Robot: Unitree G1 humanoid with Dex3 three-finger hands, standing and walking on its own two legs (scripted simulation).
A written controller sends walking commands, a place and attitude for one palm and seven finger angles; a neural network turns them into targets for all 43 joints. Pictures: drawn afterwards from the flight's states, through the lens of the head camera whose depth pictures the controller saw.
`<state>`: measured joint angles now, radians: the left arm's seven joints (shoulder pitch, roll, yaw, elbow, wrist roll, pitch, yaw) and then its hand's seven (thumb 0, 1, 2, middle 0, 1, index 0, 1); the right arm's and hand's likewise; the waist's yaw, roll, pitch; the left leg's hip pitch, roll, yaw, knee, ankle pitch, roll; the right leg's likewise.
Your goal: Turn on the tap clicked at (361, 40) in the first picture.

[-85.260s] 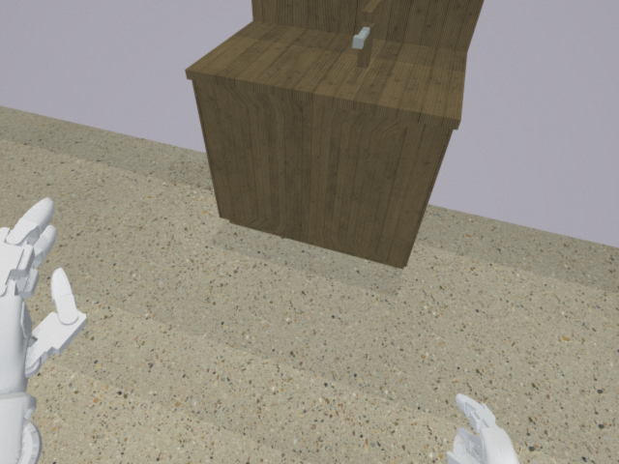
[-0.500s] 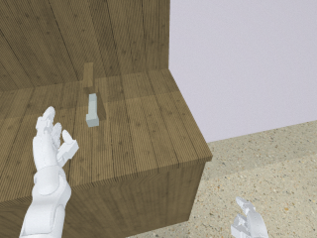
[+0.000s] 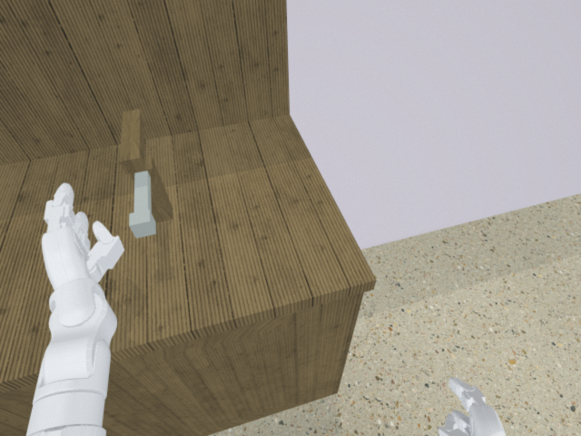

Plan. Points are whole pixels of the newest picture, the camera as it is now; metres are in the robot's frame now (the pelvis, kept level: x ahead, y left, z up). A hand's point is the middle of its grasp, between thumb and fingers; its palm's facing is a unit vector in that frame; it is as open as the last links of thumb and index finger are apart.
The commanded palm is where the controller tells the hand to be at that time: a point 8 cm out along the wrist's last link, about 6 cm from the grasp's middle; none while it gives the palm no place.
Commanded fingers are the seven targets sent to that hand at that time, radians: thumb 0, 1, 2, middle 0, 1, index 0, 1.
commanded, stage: reach beside the lever's end, fingers flat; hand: left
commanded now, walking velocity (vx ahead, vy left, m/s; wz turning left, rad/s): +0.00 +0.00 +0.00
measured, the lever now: (142, 223) +0.37 +0.24 +0.10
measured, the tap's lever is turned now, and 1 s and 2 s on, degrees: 0 0 23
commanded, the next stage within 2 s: push the lever round in 0.44 s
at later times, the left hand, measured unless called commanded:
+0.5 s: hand (121, 238) +0.34 +0.26 +0.10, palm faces +0.54 -0.84 -0.08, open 7.8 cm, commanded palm +0.30 +0.30 +0.10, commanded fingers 0.00 0.90 0.90 -0.15 -0.15 -0.15 -0.15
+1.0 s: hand (136, 241) +0.34 +0.24 +0.10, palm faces +0.52 -0.85 -0.06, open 7.8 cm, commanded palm +0.30 +0.27 +0.10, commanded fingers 0.00 0.90 0.90 -0.15 -0.15 -0.15 -0.15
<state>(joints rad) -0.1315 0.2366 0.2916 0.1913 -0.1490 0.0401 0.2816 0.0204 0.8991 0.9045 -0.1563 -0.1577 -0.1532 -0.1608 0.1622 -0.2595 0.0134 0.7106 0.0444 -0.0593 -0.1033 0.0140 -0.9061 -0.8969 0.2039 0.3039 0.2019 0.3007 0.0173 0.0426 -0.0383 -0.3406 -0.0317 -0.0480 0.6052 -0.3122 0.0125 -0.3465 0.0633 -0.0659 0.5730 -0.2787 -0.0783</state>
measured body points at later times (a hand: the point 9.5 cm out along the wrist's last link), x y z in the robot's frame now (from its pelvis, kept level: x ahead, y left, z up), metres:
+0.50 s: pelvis +0.01 +0.01 +0.00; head +0.02 +0.00 +0.45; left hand +0.31 +0.30 +0.11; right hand +0.17 -0.24 -0.11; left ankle +0.00 +0.11 -0.73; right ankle +0.01 -0.07 -0.73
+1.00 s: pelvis +0.00 +0.01 +0.00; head +0.01 +0.00 +0.45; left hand +0.31 +0.29 +0.10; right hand +0.17 -0.23 -0.10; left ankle +0.00 +0.11 -0.73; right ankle +0.01 -0.07 -0.73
